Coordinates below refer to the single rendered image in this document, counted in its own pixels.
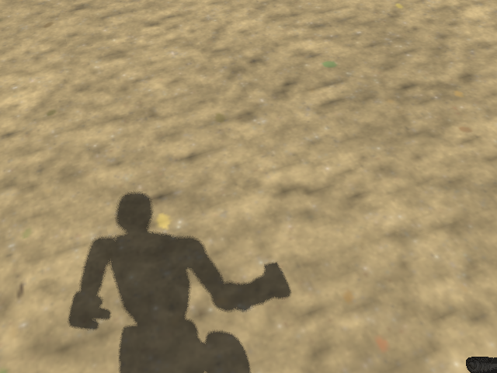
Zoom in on robot right hand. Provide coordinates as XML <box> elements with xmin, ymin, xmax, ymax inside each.
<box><xmin>466</xmin><ymin>357</ymin><xmax>497</xmax><ymax>373</ymax></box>

